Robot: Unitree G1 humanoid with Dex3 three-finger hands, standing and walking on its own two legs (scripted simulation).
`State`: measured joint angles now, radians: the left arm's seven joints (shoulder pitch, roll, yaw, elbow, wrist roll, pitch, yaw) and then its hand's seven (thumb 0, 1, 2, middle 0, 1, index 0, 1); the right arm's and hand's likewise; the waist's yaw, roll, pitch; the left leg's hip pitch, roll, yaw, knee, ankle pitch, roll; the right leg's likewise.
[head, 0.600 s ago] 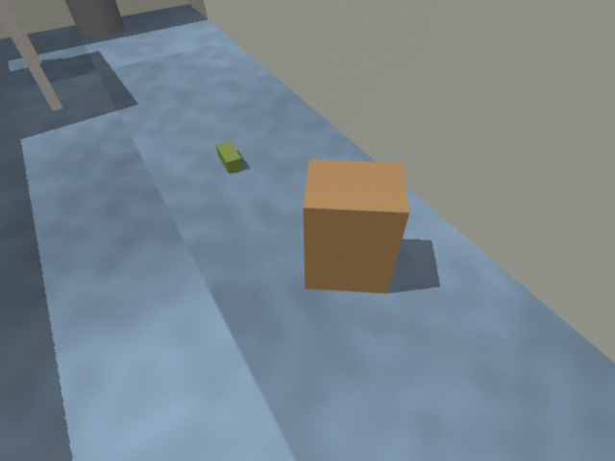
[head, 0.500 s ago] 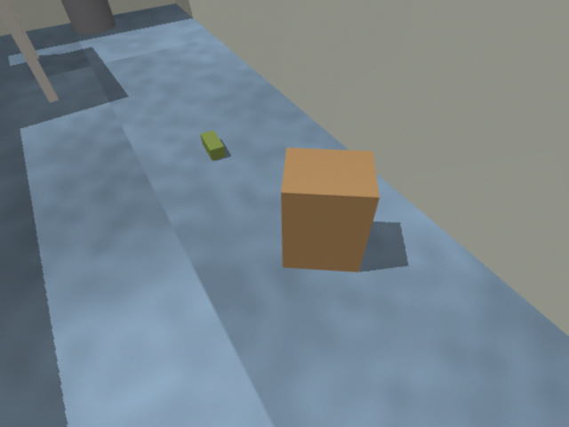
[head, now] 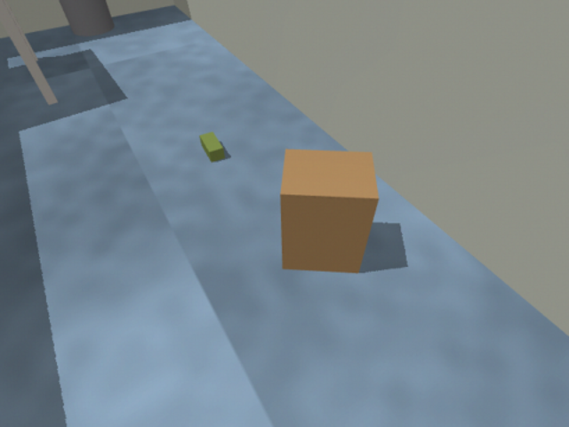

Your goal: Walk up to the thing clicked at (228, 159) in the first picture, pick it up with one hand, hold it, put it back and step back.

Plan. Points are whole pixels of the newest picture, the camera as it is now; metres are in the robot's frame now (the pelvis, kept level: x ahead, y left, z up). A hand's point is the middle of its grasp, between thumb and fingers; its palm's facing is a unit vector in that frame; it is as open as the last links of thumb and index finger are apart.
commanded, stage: stand
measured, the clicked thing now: (212, 146) +1.68 +0.44 -0.75
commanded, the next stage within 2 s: walk up in 0.52 s
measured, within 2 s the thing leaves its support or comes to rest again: neither
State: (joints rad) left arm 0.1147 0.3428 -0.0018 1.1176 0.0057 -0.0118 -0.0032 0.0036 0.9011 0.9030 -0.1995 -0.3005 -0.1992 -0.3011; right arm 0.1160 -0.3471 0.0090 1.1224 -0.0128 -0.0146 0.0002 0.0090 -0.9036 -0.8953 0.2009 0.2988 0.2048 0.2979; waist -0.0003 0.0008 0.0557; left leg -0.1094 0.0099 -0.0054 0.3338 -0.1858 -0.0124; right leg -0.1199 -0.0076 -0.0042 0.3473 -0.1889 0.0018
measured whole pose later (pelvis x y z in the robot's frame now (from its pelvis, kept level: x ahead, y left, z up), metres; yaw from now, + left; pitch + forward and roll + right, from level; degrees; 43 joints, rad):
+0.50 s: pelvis +0.00 +0.00 +0.00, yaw +0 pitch -2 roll +0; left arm 0.11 0.34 0.00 1.12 0.01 -0.01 0.00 0.00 0.90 0.90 -0.20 -0.30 -0.20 -0.30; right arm 0.12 -0.35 0.01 1.12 -0.01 -0.01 0.00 0.01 -0.90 -0.90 0.20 0.30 0.20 0.30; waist 0.00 0.00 0.05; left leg -0.10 0.01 -0.01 0.33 -0.19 -0.01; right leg -0.11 -0.01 -0.01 0.34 -0.19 0.00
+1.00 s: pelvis -0.02 +0.00 -0.04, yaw +21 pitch -2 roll +3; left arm 0.12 0.43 0.07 0.76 0.03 0.08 -0.05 0.00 0.90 0.90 -0.20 -0.30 -0.20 -0.30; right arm 0.33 -0.41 -0.08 0.77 -0.04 -0.02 0.00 0.01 -0.90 -0.90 0.20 0.30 0.21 0.30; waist -0.02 -0.12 0.14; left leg -0.36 -0.02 0.01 0.73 -0.34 0.00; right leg -0.40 -0.11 -0.05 1.05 -0.57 0.00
